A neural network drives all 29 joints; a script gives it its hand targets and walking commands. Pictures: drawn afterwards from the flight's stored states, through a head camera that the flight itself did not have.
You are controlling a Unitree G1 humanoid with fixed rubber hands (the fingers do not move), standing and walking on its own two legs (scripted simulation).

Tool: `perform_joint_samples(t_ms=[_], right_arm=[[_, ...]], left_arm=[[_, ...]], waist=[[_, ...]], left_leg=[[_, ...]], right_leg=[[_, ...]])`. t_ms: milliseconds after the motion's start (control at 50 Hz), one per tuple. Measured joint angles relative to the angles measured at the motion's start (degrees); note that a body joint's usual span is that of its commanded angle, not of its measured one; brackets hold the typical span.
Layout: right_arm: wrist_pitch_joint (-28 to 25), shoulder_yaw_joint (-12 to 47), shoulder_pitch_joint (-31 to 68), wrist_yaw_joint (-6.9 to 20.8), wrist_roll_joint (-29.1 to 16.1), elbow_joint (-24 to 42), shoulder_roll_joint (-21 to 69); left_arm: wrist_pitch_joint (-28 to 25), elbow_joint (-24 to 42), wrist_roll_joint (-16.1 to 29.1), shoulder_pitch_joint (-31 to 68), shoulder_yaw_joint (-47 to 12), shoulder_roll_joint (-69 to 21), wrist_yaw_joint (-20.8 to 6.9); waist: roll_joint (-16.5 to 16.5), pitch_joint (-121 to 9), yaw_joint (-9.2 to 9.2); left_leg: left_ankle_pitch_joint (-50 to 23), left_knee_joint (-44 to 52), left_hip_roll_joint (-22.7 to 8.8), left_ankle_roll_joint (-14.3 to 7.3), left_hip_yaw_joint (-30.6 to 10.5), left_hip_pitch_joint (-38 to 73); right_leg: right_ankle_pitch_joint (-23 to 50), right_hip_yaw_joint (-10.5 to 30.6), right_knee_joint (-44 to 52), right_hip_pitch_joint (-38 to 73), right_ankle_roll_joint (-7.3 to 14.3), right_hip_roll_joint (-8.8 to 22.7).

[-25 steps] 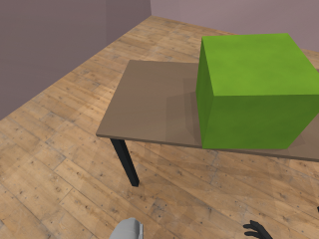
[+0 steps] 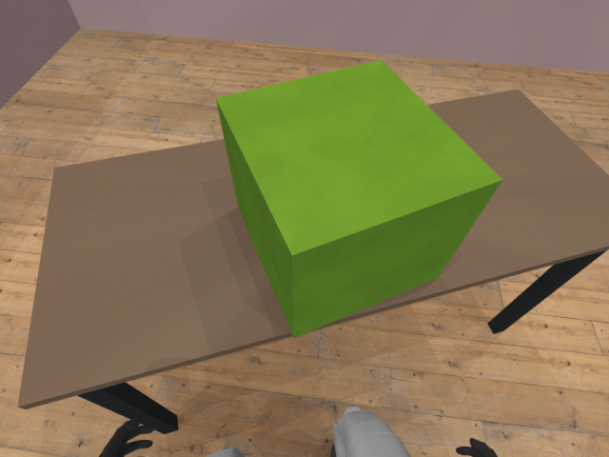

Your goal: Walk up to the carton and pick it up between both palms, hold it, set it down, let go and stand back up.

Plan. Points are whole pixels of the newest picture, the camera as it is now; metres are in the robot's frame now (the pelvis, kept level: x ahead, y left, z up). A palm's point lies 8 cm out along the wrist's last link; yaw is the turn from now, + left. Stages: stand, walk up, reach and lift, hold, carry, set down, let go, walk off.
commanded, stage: walk up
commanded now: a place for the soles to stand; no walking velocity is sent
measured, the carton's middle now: (338, 196) +0.49 -0.07 +0.00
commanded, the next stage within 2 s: none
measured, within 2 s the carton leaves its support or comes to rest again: neither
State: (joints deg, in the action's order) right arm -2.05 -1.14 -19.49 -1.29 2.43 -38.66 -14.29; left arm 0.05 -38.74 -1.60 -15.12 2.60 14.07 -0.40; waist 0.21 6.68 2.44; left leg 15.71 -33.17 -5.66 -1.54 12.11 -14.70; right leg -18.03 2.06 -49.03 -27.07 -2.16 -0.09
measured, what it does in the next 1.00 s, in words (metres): steps on the spot, turning right: right foot, then left foot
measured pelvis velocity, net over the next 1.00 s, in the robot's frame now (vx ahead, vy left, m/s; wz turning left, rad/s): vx -0.02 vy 0.03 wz -0.27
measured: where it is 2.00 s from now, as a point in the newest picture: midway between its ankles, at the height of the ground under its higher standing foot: outside the picture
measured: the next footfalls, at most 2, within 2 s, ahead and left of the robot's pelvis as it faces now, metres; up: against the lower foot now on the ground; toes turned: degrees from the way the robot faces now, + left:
right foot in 0.06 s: +0.12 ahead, -0.12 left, +0.00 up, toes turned -1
left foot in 0.42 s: +0.02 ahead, +0.14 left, +0.00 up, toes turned -9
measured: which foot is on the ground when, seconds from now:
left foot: down 0.00-0.08, up 0.10-0.40, down 0.42-1.00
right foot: up 0.00-0.04, down 0.06-0.44, up 0.46-0.62, down 0.64-1.00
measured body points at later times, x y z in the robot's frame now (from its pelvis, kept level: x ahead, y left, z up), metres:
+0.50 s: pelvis -0.02 +0.03 -0.01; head -0.01 +0.02 +0.44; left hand +0.17 +0.25 -0.11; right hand +0.02 -0.25 -0.13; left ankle -0.02 +0.15 -0.73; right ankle +0.06 -0.11 -0.71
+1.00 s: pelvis -0.02 +0.03 +0.00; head -0.02 +0.02 +0.45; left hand +0.14 +0.24 -0.12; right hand -0.03 -0.23 -0.14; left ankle -0.02 +0.15 -0.73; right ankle -0.02 -0.09 -0.73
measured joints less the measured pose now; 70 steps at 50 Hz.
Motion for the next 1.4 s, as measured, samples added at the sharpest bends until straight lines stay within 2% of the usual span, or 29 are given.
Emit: perform_joint_samples(t_ms=[40,60,80,100,120,160,240,300,360,400,420,440,480,520,560,620,660,800,1180,1200,1240,1280,1320,1400], right_arm=[[1.2,0.2,0.1,0.5,-0.3,-0.2,-0.9],[1.8,0.3,0.2,0.8,-0.5,-0.3,-1.3],[2.5,0.4,0.8,1.1,-0.7,-0.6,-1.9],[3.5,0.4,1.7,1.2,-0.8,-0.7,-2.3],[4.5,0.4,2.5,1.0,-1.0,-0.7,-2.5],[6.3,0.4,4.2,0.7,-1.1,-0.3,-2.6],[6.6,0.2,6.5,0.5,-0.9,0.0,-2.2],[6.3,-0.1,6.8,0.7,-1.2,-0.3,-2.0],[6.0,-0.4,6.6,1.0,-1.7,-0.7,-1.5],[5.5,-0.7,6.1,1.1,-1.8,-0.8,-1.0],[5.2,-0.9,5.8,1.2,-1.8,-1.0,-0.6],[4.9,-1.0,5.5,1.2,-1.7,-1.3,0.0],[4.4,-0.8,4.1,1.1,-1.7,-1.8,0.4],[4.1,-0.7,3.1,0.8,-1.9,-2.8,0.9],[3.6,-0.4,2.5,0.7,-1.8,-3.2,1.4],[3.0,0.1,2.4,1.6,-1.6,-3.3,1.4],[2.8,0.3,3.1,2.2,-1.5,-3.6,0.9],[2.7,1.1,1.3,2.3,-1.7,-4.7,1.0],[2.4,2.1,0.8,1.8,-1.3,-8.7,-0.9],[2.1,1.8,0.3,1.4,-1.3,-8.3,-0.6],[1.1,1.2,-2.1,-0.2,-1.0,-8.2,-0.1],[0.7,0.6,-4.7,-1.8,-0.4,-9.1,0.2],[0.1,0.0,-7.2,-2.7,0.0,-9.9,0.6],[-1.4,-1.3,-11.0,-3.0,-0.2,-10.1,0.7]], left_arm=[[-0.3,1.1,0.0,1.5,-0.3,-0.6,0.3],[-0.5,1.6,0.1,1.9,-0.4,-0.8,0.5],[-0.7,2.0,0.0,2.4,-0.5,-1.3,0.7],[-0.6,2.5,0.2,2.8,-0.5,-1.8,1.0],[-0.6,2.9,0.8,3.0,-0.6,-2.2,1.4],[-0.2,3.3,1.5,3.3,-0.4,-2.7,2.3],[0.6,3.7,1.2,3.4,0.1,-2.6,3.1],[0.7,3.7,0.7,3.5,0.5,-2.5,3.0],[1.0,3.6,0.1,3.9,0.8,-2.4,2.8],[1.5,3.3,-0.2,4.1,0.8,-2.1,2.6],[1.8,3.0,-0.3,4.3,0.7,-1.7,2.4],[2.0,2.5,-0.2,4.2,0.6,-1.3,2.3],[2.2,1.4,0.1,3.0,0.5,-1.4,2.1],[1.9,0.4,0.2,1.8,0.4,-1.3,1.8],[1.2,-0.8,0.1,1.0,0.3,-1.1,1.5],[0.0,-1.7,-0.3,0.4,-0.4,-1.3,1.1],[-0.4,-2.1,-0.8,1.0,-1.0,-2.2,1.3],[-0.7,-3.4,0.3,0.9,-2.8,-3.0,1.3],[-1.3,-7.0,0.6,0.3,-4.8,-1.2,1.5],[-0.7,-6.6,-0.7,0.6,-4.7,-0.8,1.0],[0.7,-5.4,-3.0,2.2,-4.0,0.7,0.0],[1.6,-4.1,-3.6,4.0,-3.3,2.0,-0.8],[2.1,-2.6,-3.7,6.0,-2.7,3.2,-1.6],[3.8,-1.5,-3.2,8.1,-2.2,4.1,-2.9]], waist=[[0.4,0.4,0.05],[0.5,0.2,-0.11],[1.3,0.2,-0.40],[1.9,0.3,-0.64],[2.0,0.2,-0.93],[2.2,0.0,-1.63],[2.2,-1.0,-2.94],[2.0,-2.0,-3.61],[1.4,-2.9,-4.00],[0.8,-3.4,-3.94],[0.1,-3.5,-3.68],[-1.1,-3.4,-3.61],[-0.9,-4.1,-2.75],[-0.6,-4.5,-2.03],[-0.8,-4.7,-1.90],[-1.2,-4.7,-2.21],[0.0,-4.0,-2.56],[0.1,-5.9,-2.23],[-0.3,-6.1,-2.09],[-0.6,-6.1,-1.73],[-1.3,-6.0,-1.17],[-1.8,-5.4,-1.02],[-3.0,-4.3,-0.69],[-4.5,-1.9,-0.27]], left_leg=[[2.6,-4.0,-0.9,0.8,0.7,-0.5],[4.4,-6.6,-1.5,1.4,1.1,-1.1],[6.1,-9.4,-2.4,1.5,1.1,-2.0],[10.9,-13.0,-2.3,1.6,-0.6,-3.3],[15.7,-17.2,-1.2,2.0,-2.7,-4.8],[19.8,-24.8,1.1,2.8,-6.3,-7.5],[18.2,-28.9,2.9,3.7,-10.2,-10.0],[18.4,-25.1,3.5,4.0,-11.5,-8.7],[18.1,-17.0,4.1,3.7,-11.5,-5.4],[13.8,-8.9,4.6,2.7,-10.6,-2.0],[9.3,-5.6,5.1,1.9,-10.2,-0.9],[6.3,-4.9,5.8,1.5,-9.4,-0.4],[6.1,-5.4,5.1,1.0,-9.0,-0.1],[6.7,-4.7,4.0,1.0,-8.9,1.1],[6.2,-3.5,3.5,1.3,-8.5,1.8],[5.9,-3.7,3.5,1.5,-7.7,1.2],[6.2,-4.5,2.7,1.5,-7.5,0.6],[3.5,0.4,4.3,1.0,-6.5,2.4],[4.2,2.2,3.9,1.5,-4.4,4.2],[4.4,1.9,4.0,1.4,-4.7,4.1],[4.9,1.0,4.0,1.1,-6.3,3.7],[4.9,1.5,3.1,1.3,-7.6,4.2],[4.0,3.2,2.5,2.3,-8.8,5.4],[2.4,7.0,1.4,4.4,-10.9,8.0]], right_leg=[[7.3,-1.2,7.0,2.5,1.1,0.1],[8.0,-1.2,9.6,4.1,2.0,-0.1],[4.7,-1.1,9.5,4.4,2.9,-0.9],[2.8,-0.7,8.0,3.6,3.5,-1.6],[2.1,-0.1,6.9,2.9,3.9,-1.9],[3.2,1.3,7.1,2.3,4.1,-2.1],[6.4,3.8,10.6,1.6,3.8,-2.9],[8.0,5.2,12.2,0.7,3.3,-3.3],[9.0,6.2,12.6,-0.2,2.6,-3.7],[9.4,6.8,12.1,-1.0,1.9,-3.9],[9.4,7.2,11.6,-1.4,1.4,-3.8],[8.5,8.1,10.8,-1.5,1.0,-3.4],[-0.4,7.7,7.4,-1.7,1.2,-4.4],[-4.1,6.0,2.6,-0.8,1.7,-4.9],[-3.8,4.2,1.8,1.4,2.1,-4.2],[1.0,2.2,11.2,7.9,2.6,-2.1],[3.6,2.1,14.2,9.2,2.6,-2.7],[3.1,3.1,14.7,8.9,1.9,-1.3],[1.9,5.2,14.0,8.7,2.3,-2.1],[0.8,4.5,12.4,8.3,2.4,-1.8],[-6.5,0.8,4.7,5.9,1.0,-1.1],[-8.7,-2.3,-3.4,2.1,-0.6,-0.2],[-6.3,-2.9,-8.0,-1.5,-1.6,1.4],[0.0,-0.7,-10.3,-7.3,-2.7,5.0]])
